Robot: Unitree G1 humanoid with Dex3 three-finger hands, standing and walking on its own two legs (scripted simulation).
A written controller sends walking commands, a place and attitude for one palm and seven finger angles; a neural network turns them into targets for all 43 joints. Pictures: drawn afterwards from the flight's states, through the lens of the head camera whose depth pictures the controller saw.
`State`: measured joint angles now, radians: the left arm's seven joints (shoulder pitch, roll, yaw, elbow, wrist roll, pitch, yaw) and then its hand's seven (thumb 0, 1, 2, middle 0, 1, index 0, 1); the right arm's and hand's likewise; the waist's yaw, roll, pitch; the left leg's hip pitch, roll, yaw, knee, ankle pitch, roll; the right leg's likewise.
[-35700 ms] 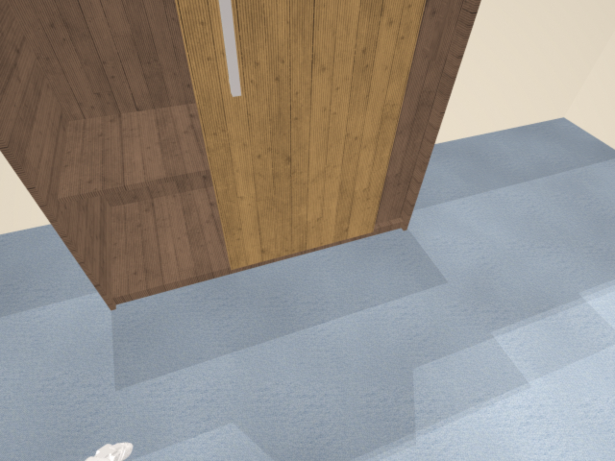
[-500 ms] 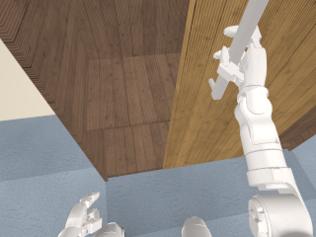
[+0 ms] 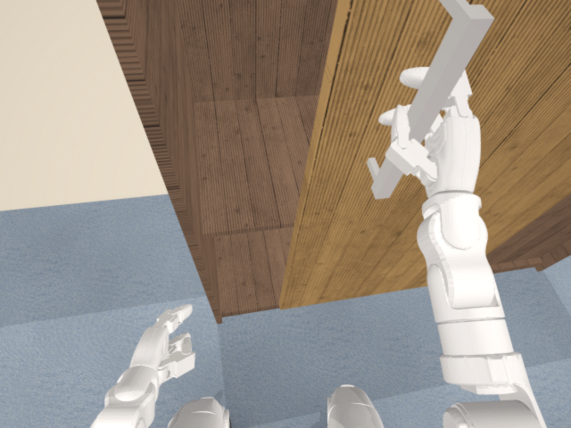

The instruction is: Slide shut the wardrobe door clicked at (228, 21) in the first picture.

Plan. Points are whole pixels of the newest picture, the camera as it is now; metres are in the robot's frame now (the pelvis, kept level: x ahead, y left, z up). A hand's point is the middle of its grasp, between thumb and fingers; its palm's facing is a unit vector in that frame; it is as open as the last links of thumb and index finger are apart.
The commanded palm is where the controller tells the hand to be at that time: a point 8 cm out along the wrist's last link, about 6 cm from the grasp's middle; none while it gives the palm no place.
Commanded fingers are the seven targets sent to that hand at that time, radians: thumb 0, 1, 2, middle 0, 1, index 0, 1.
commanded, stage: step sideways, sliding the door along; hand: right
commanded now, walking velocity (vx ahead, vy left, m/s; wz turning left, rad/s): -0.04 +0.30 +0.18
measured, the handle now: (408, 114) +0.44 -0.14 +0.18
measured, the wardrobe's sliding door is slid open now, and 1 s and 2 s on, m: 0.19 0.00 0.00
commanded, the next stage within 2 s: stop walking and hold the door there in 1.22 s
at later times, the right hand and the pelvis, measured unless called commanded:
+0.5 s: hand (229, 161) +0.36 +0.07 +0.18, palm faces -0.07 +0.99 -0.10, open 6.1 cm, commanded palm +0.34 +0.03 +0.19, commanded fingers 0.00 -0.90 -0.90 0.45 1.40 0.45 1.40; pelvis -0.03 +0.12 +0.01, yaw +6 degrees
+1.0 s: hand (214, 153) +0.36 +0.08 +0.18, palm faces +0.31 +0.95 -0.05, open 6.5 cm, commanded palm +0.32 +0.10 +0.19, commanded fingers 0.00 -0.90 -0.90 0.45 1.40 0.45 1.40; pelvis -0.07 +0.27 +0.00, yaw +4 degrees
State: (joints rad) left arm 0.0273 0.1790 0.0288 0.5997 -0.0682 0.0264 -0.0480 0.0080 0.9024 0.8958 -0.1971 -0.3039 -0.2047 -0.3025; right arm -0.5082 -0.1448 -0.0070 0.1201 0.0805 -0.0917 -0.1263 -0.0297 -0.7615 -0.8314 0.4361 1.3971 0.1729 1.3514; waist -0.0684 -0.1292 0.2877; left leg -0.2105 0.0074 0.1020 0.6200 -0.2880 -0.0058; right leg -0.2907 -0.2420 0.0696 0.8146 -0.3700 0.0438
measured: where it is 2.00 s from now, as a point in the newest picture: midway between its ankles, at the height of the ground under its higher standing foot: outside the picture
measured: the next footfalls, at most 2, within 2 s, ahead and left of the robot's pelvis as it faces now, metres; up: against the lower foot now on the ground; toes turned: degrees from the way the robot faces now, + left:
right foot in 0.10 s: +0.05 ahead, -0.16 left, +0.00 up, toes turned -6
right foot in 0.60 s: +0.01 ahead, +0.02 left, +0.00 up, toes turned -1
